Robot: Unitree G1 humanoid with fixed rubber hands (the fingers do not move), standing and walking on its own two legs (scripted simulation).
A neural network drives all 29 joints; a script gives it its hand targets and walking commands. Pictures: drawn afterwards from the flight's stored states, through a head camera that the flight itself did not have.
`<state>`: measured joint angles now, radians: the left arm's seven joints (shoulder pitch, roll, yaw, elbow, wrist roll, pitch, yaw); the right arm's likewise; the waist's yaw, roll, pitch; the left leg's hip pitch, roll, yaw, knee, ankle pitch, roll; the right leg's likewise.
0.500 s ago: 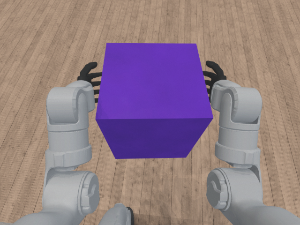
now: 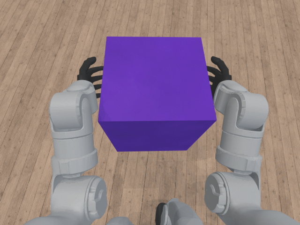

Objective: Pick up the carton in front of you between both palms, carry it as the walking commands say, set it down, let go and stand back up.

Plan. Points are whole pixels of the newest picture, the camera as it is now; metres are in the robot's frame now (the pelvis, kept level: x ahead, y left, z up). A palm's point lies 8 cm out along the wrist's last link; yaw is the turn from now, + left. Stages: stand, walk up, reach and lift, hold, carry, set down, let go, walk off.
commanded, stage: carry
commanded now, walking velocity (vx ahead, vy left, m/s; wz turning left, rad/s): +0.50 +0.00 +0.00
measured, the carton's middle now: (153, 102) +0.40 +0.01 +0.07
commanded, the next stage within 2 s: none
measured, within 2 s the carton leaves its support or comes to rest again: neither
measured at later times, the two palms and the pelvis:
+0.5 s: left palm out of the picture +0.72 +0.14 +0.23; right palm out of the picture +0.68 -0.15 +0.23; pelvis +0.32 +0.05 +0.08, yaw -1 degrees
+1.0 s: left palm out of the picture +0.99 +0.21 +0.29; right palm out of the picture +1.03 -0.09 +0.29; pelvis +0.63 +0.01 +0.13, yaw +1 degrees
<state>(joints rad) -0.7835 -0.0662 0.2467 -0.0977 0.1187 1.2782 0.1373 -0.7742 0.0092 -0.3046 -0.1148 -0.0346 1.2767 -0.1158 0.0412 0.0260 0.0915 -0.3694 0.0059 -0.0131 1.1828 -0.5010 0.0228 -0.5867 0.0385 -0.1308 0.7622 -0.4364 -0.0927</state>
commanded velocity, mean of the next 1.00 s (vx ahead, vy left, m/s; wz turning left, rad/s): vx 0.50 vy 0.00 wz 0.00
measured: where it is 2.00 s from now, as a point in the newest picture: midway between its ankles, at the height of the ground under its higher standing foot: (147, 56)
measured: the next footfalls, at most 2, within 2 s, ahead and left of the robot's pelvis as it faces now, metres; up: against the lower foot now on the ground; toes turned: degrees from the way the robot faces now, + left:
left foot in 0.28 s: +0.37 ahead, +0.11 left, +0.04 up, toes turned +5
right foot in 0.70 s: +0.64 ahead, -0.07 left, +0.09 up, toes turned -6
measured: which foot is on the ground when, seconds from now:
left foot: up 0.00-0.26, down 0.28-0.72, up 0.74-1.00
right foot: down 0.00-0.30, up 0.32-0.68, down 0.70-1.00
